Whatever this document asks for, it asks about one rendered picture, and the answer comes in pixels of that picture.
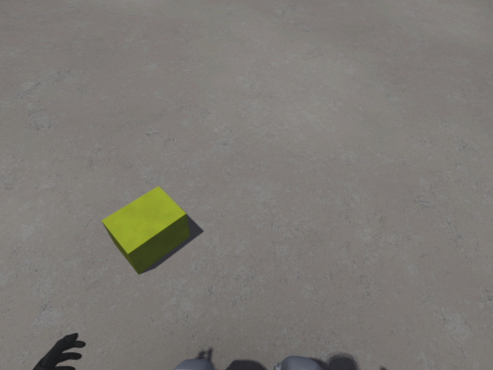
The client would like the carton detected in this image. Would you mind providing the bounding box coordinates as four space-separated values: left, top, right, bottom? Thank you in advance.
102 186 189 274

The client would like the robot left hand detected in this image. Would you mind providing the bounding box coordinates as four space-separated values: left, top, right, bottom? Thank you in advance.
33 333 86 370

